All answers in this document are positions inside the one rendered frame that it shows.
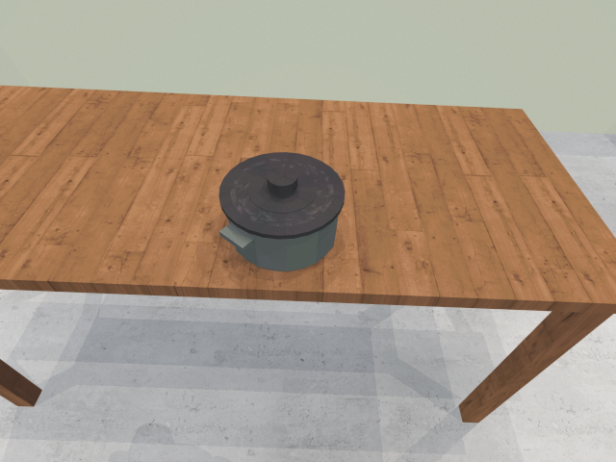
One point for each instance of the lid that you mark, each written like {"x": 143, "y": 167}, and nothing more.
{"x": 247, "y": 202}

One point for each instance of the knob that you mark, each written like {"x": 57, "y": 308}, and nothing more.
{"x": 282, "y": 180}

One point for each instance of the table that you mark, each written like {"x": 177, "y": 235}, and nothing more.
{"x": 116, "y": 192}

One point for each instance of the pot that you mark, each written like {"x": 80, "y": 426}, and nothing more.
{"x": 284, "y": 254}

